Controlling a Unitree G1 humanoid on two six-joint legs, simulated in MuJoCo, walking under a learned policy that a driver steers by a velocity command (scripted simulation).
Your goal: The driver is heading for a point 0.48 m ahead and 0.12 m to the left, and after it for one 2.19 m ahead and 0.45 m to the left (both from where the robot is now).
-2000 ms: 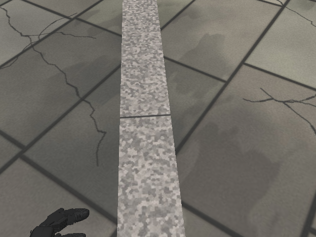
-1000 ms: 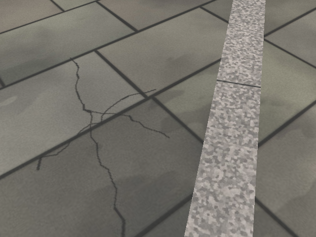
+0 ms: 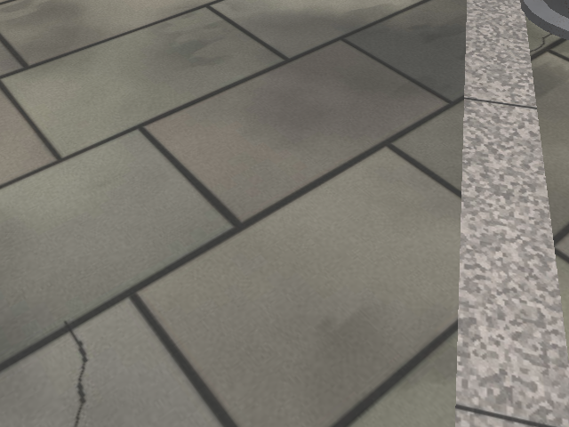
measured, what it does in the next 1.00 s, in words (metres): walks ahead, turning left: right foot, then left foot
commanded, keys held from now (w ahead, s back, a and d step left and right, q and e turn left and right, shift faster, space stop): w+shift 0.06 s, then w+q+shift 0.24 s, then q+shift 0.28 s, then shift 0.42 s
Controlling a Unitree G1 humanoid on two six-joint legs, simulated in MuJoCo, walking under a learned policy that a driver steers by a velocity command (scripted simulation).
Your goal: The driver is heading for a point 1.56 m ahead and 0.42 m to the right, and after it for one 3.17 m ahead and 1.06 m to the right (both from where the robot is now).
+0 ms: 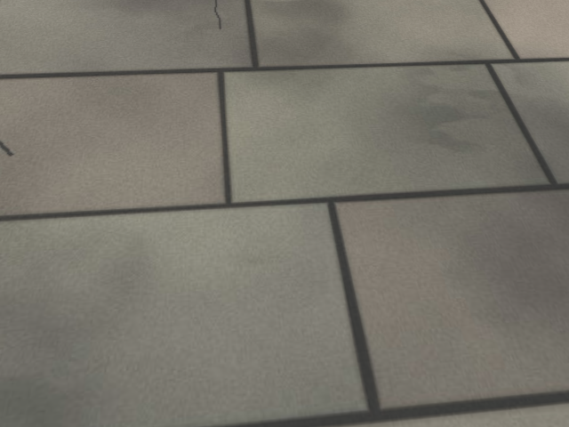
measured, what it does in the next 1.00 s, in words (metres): walks ahead: right foot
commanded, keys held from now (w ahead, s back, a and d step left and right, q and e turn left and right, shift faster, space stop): shift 0.76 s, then w+shift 0.24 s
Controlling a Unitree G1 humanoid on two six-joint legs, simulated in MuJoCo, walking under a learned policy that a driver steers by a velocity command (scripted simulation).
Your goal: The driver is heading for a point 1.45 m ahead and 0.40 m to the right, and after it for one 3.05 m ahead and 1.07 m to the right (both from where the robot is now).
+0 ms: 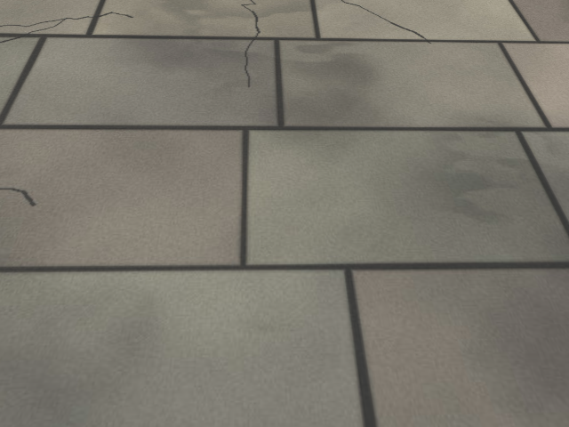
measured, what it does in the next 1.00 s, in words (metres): walks ahead, turning right: left foot, then right foot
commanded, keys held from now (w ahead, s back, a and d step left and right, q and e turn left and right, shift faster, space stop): w+shift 0.02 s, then w+e+shift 0.64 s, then w+shift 0.26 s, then w+q+shift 0.08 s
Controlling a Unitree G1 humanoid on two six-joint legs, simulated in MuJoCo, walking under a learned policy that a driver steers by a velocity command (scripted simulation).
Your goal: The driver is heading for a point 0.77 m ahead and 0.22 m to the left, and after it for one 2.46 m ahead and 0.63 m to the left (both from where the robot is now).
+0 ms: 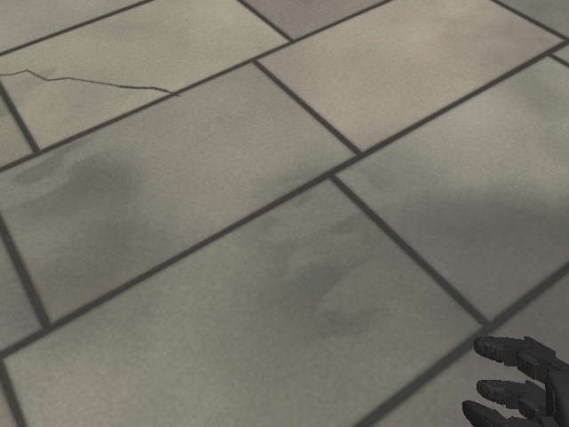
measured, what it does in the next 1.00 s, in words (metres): walks ahead, turning left: left foot, then right foot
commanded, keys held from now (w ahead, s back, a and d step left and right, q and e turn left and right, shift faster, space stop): w+q+shift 0.70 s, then w+e+shift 0.30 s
